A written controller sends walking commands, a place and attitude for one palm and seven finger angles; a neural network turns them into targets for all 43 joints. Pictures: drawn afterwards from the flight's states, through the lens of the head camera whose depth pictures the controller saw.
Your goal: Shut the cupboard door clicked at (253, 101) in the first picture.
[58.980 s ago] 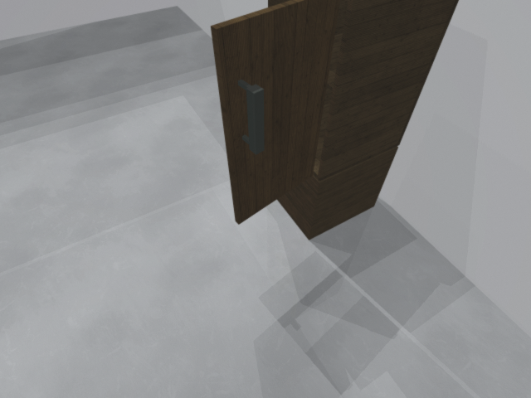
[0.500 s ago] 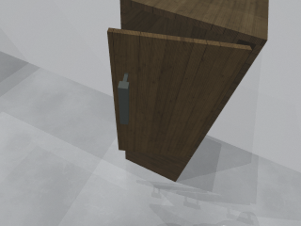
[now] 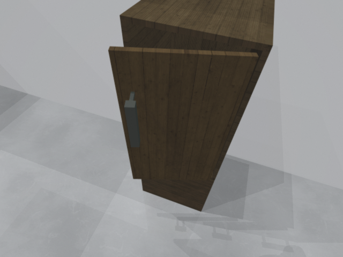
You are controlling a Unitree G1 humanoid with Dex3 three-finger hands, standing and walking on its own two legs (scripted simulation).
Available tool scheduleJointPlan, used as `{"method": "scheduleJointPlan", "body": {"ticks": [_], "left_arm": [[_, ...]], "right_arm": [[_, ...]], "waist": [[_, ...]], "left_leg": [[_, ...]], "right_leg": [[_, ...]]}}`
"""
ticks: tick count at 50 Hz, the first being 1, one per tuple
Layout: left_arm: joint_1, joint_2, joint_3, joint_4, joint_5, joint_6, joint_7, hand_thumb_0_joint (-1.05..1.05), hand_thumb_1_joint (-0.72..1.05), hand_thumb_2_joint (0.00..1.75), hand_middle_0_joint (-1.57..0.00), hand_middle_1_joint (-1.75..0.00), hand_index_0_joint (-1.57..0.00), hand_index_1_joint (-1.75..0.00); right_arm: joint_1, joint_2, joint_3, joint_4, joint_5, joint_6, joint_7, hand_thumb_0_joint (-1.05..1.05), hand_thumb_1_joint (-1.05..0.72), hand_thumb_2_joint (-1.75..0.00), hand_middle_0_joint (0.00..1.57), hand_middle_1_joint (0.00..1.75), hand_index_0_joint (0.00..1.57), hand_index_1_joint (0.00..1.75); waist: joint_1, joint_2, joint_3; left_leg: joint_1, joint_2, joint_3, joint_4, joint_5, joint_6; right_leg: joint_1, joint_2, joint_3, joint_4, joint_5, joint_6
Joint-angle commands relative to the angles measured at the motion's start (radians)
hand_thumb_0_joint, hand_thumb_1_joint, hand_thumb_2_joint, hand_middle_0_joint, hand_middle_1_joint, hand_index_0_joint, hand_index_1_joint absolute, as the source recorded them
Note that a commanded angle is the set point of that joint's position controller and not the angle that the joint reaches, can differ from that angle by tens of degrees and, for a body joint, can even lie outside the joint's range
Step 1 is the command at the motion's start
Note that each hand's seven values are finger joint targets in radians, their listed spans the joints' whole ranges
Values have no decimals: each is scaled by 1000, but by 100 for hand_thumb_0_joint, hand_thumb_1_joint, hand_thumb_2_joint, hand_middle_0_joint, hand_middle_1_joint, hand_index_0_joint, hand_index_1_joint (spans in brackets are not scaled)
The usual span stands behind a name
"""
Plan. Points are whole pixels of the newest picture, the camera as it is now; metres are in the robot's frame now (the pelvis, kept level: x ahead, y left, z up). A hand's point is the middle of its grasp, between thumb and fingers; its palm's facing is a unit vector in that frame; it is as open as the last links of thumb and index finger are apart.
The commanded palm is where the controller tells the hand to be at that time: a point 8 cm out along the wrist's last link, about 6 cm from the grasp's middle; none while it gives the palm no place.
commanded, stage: look again from close up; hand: left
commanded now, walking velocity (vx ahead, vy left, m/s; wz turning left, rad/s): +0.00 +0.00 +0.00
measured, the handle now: (134, 120) +0.45 +0.13 +0.05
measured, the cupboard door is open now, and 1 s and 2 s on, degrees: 20 20 20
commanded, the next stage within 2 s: raise the hand and make a fist in 0.46 s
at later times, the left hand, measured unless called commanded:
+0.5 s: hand out of the picture +0.02 +0.18 -0.18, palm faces -0.02 -0.97 -0.23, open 7.4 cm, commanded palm none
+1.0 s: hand out of the picture +0.12 +0.17 -0.07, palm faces +0.16 -0.99 -0.02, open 6.1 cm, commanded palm +0.11 +0.22 -0.04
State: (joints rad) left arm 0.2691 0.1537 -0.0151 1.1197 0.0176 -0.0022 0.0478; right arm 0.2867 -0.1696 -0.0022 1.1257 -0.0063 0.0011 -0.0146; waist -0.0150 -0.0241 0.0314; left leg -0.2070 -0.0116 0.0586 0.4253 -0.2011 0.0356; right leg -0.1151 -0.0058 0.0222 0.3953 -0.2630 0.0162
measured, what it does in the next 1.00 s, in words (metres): lowers itself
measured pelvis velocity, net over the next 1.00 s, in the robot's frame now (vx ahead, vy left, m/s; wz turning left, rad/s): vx -0.04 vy -0.05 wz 0.05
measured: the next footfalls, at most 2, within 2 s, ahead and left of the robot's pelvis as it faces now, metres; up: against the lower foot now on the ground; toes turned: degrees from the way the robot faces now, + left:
none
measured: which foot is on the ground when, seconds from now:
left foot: down 0.00-1.00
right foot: down 0.00-1.00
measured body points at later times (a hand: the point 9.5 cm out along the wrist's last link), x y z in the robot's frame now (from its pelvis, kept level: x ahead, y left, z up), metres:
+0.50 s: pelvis +0.00 -0.01 -0.01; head +0.02 -0.02 +0.44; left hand +0.02 +0.23 -0.16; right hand +0.03 -0.24 -0.17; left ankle +0.02 +0.09 -0.74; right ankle -0.03 -0.13 -0.74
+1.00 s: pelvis -0.04 -0.05 -0.10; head -0.01 -0.04 +0.35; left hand +0.10 +0.22 -0.06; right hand +0.21 -0.27 -0.13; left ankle +0.02 +0.09 -0.74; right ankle -0.03 -0.13 -0.74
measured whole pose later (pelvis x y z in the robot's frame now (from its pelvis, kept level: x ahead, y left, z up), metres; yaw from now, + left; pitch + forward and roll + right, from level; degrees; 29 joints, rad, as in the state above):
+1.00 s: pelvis -0.04 -0.05 -0.10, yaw +3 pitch +11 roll +0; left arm 0.51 0.20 0.18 0.09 -0.29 -0.47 -0.30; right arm 0.15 -0.25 -0.06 0.51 0.03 -0.27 -0.04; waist 0.05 -0.01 -0.15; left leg -0.90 0.02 -0.02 1.17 -0.47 -0.02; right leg -0.80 0.01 -0.10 1.19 -0.59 -0.06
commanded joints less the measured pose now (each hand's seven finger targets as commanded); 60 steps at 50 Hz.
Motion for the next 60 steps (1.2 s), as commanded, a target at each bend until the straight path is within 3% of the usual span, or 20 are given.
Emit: {"method": "scheduleJointPlan", "body": {"ticks": [1, 6, 16, 27, 28, 29, 30, 31, 32, 33, 34, 35, 38, 40, 42, 45, 47, 49, 52, 60], "left_arm": [[61, 135, 19, -79, -1, -34, 5, 0, 90, 90, -20, -30, -20, -30], [64, 106, 10, -79, -2, -28, -6, 0, 90, 90, -20, -30, -20, -30], [61, 130, 13, -70, -5, -32, -6, 0, 90, 90, -20, -30, -20, -30], [31, 176, 24, -68, -3, -33, -7, 0, 90, 90, -20, -30, -20, -30], [116, 129, 24, -47, 9, -42, 31, 0, 90, 90, -20, -30, -20, -30], [-759, 749, 480, -1686, -113, -326, 47, 0, 90, 90, -20, -30, -20, -30], [-22, 196, 54, -1327, -131, -244, 44, 0, 90, 90, -22, -32, -22, -32], [240, -6, 10, -1311, -198, -111, 50, 0, 90, 90, -24, -34, -24, -34], [102, 50, 47, -1224, -173, -112, 64, 0, 90, 90, -25, -36, -25, -36], [112, 17, 70, -1158, -179, -143, 40, 0, 90, 90, -27, -38, -27, -38], [189, 58, 136, -1060, -189, -197, 8, 0, 90, 90, -29, -40, -29, -40], [321, 33, 156, -970, -211, -274, -39, 0, 90, 90, -31, -42, -31, -42], [458, 15, 201, -912, -261, -549, -250, 0, 90, 90, -36, -48, -36, -48], [419, 100, 261, -948, -286, -667, -370, 0, 90, 90, -40, -52, -40, -52], [369, 159, 295, -1042, -321, -621, -415, 0, 90, 90, -44, -56, -44, -56], [176, 213, 332, -1236, -361, -549, -381, 0, 90, 90, -49, -62, -49, -62], [14, 239, 317, -1410, -357, -576, -343, 0, 90, 90, -53, -66, -53, -66], [-36, 216, 254, -1498, -337, -612, -330, 0, 90, 90, -57, -70, -57, -70], [-45, 201, 187, -1453, -328, -600, -358, 0, 90, 90, -62, -76, -62, -76], [172, 234, 317, -1346, -364, -342, -354, 0, 90, 90, -77, -92, -77, -92]], "right_arm": [[42, -90, -9, -111, -14, -35, 1, 0, -90, -90, 20, 30, 20, 30], [49, -103, -13, -133, -9, -30, -4, 0, -90, -90, 20, 30, 20, 30], [29, -117, -15, -92, -4, -39, -5, 0, -90, -90, 20, 30, 20, 30], [-42, -152, -18, -71, -3, -44, -9, 0, -90, -90, 20, 30, 20, 30], [-77, -142, -17, -132, 5, -39, -4, 0, -90, -90, 20, 30, 20, 30], [32, -339, -70, -390, 20, -224, -95, 0, -90, -90, 20, 30, 20, 30], [-68, -212, -16, -399, 64, -310, -116, 0, -90, -90, 20, 30, 20, 30], [-83, -169, -25, -429, 42, -351, -92, 0, -90, -90, 20, 30, 20, 30], [-64, -156, -38, -404, 48, -367, -60, 0, -90, -90, 20, 30, 20, 30], [-79, -178, -68, -445, 37, -367, -43, 0, -90, -90, 20, 30, 20, 30], [-101, -191, -84, -472, 29, -365, -30, 0, -90, -90, 20, 30, 20, 30], [-125, -181, -82, -505, 20, -361, -19, 0, -90, -90, 20, 30, 20, 30], [-160, -174, -102, -567, 4, -342, 20, 0, -90, -90, 20, 30, 20, 30], [-189, -176, -114, -628, 11, -337, 27, 0, -90, -90, 20, 30, 20, 30], [-206, -186, -106, -710, 25, -316, 22, 0, -90, -90, 20, 30, 20, 30], [-189, -173, -88, -774, 41, -303, -15, 0, -90, -90, 20, 30, 20, 30], [-153, -172, -81, -771, 38, -312, -35, 0, -90, -90, 20, 30, 20, 30], [-126, -171, -68, -750, 34, -329, -50, 0, -90, -90, 20, 30, 20, 30], [-106, -184, -52, -713, 35, -343, -73, 0, -90, -90, 20, 30, 20, 30], [-123, -159, -47, -738, 49, -304, -77, 0, -90, -90, 20, 30, 20, 30]], "waist": [[5, 217, -7], [8, 24, 49], [10, -29, 33], [14, 15, -3], [33, -70, -5], [-117, 39, -379], [-4, 421, -543], [14, 456, -472], [-37, 199, -230], [-29, 103, -42], [-10, -14, 16], [14, -158, 28], [83, -230, -148], [95, -141, -227], [113, 11, -295], [68, 21, -317], [15, 11, -325], [-15, 82, -315], [-50, 62, -272], [53, 21, -341]], "left_leg": [[-51, 103, -139, -16, -8, -5], [-95, 102, -160, -46, -90, 18], [-7, 100, -118, -48, 22, 15], [55, 109, -95, -38, 138, 9], [15, 143, -77, 151, 264, -18], [345, 72, -112, 170, 400, 5], [451, 90, -121, 126, 574, -8], [355, 78, -120, 65, 674, -57], [137, 76, -138, 76, 508, -62], [-28, 57, -129, 119, 282, -60], [-179, 31, -115, 184, 80, -54], [-282, 13, -108, 240, -2, -47], [-438, -13, -68, 453, 80, -59], [-542, -24, -48, 547, -11, -58], [-559, -35, -23, 572, -62, -42], [-596, -22, -36, 616, -178, -23], [-599, 0, -55, 667, -211, -9], [-554, 14, -69, 674, -195, -1], [-558, 27, -93, 671, -203, 7], [-509, 12, -96, 548, -103, -6]], "right_leg": [[-111, -69, 43, 32, -31, -77], [-142, -52, 48, 36, -71, -71], [-152, -72, 73, 21, 16, -57], [-116, -85, 88, 9, 153, -53], [-105, -124, 110, -10, 412, -27], [-136, -25, -28, 252, 470, -30], [-253, 16, -89, 349, 173, -23], [-265, 24, -120, 385, 2, -28], [-349, 6, -101, 331, -30, -20], [-393, 7, -119, 243, -25, -27], [-425, 4, -127, 205, -5, -33], [-470, 6, -131, 230, -42, -33], [-520, -1, -88, 472, 210, -31], [-566, -16, -12, 537, 113, -32], [-552, -24, 44, 528, -15, -39], [-592, -37, 138, 427, -274, -12], [-636, -38, 183, 396, -349, 7], [-682, -22, 150, 405, -335, -10], [-721, 0, 109, 426, -311, -15], [-513, -21, 69, 388, -152, 8]]}}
